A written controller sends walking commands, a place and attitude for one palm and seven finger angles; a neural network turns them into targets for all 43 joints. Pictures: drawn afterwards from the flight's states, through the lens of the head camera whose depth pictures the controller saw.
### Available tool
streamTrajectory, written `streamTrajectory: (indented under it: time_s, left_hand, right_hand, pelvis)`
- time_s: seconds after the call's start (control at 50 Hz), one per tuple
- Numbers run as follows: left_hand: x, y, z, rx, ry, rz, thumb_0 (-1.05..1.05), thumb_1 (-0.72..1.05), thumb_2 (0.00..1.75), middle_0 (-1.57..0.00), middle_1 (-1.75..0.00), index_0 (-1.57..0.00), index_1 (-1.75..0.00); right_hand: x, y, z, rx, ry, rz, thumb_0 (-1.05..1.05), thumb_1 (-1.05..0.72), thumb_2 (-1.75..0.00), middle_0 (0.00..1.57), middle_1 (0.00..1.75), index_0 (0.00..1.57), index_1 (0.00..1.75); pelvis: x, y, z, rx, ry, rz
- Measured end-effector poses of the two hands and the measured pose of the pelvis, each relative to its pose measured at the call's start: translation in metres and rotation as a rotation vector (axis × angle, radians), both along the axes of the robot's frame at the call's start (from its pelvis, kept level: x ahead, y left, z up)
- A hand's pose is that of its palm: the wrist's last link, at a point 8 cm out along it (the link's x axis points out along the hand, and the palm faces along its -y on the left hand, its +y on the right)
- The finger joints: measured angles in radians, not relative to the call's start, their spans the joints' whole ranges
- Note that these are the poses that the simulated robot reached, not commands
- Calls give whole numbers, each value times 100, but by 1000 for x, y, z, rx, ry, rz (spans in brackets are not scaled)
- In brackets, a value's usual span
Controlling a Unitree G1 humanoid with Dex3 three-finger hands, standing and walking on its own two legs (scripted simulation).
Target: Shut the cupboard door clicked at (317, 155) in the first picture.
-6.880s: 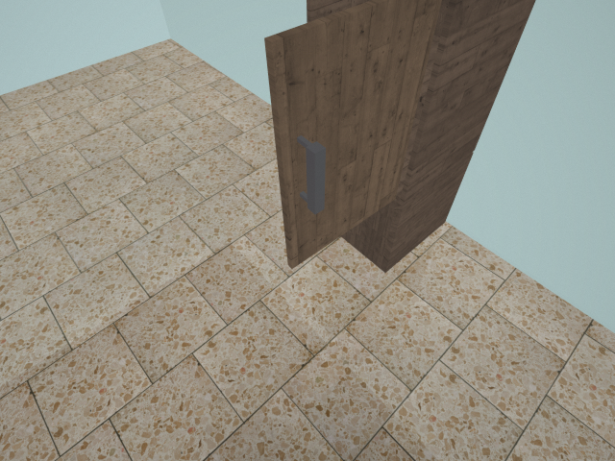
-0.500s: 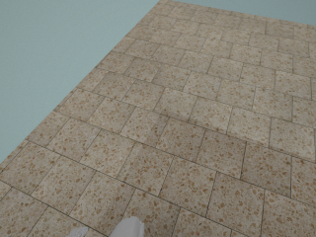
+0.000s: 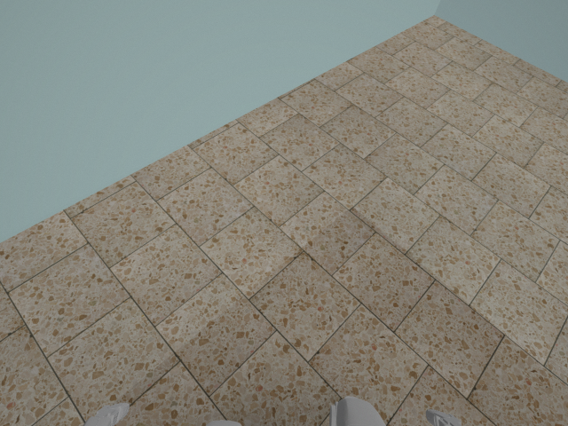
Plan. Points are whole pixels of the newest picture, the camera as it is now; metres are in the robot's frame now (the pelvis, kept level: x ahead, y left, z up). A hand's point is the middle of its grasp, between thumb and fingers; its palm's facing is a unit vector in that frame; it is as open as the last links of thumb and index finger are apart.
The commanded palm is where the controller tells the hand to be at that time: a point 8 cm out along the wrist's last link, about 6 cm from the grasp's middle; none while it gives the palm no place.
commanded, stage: walk to a spot facing it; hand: left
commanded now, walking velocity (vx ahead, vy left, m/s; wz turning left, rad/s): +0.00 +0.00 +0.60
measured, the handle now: out of the picture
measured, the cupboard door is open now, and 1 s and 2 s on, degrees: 88 88 88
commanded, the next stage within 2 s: none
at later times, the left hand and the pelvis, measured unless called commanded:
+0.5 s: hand out of the picture +0.07 +0.14 -0.15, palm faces +0.28 -0.93 -0.25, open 7.4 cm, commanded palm none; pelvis +0.04 -0.06 +0.00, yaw +19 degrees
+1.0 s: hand out of the picture +0.03 +0.20 -0.16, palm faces +0.58 -0.77 -0.26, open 7.4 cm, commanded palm none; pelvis +0.07 -0.05 +0.00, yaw +36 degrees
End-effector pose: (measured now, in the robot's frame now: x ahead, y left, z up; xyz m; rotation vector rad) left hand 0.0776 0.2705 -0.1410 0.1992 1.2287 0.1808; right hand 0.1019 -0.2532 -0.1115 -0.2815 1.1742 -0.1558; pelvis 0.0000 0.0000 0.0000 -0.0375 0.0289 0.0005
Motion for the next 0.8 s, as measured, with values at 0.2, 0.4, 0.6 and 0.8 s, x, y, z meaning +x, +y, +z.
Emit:
streamTrajectory:
  time_s: [0.2, 0.4, 0.6, 0.8]
  left_hand:
    - [45, -37, 16, 10, -121, 32, 0, 91, 90, -20, -30, -20, -30]
    - [12, -78, 25, 37, -90, 146, 0, 91, 90, -20, -30, -20, -30]
    - [-80, -80, 1, -19, 40, 377, 0, 90, 90, -20, -30, -20, -30]
    - [-123, -42, -10, -5, 79, 542, 1, 91, 90, -20, -30, -20, -30]
  right_hand:
    - [-20, -29, -18, 34, 134, 3, 1, -90, -90, 20, 30, 20, 30]
    - [22, -64, -35, 51, 181, 86, 1, -90, -90, 20, 29, 20, 30]
    - [125, -9, -23, 36, 81, 345, 1, -91, -90, 19, 29, 19, 30]
    - [174, 53, -4, 3, -53, 527, 1, -90, -90, 20, 29, 20, 30]
  pelvis:
    - [16, -33, -1, 13, 19, 117]
    - [33, -62, -1, 63, 12, 256]
    - [42, -53, -5, 70, 9, 398]
    - [45, -34, -9, 30, -4, 515]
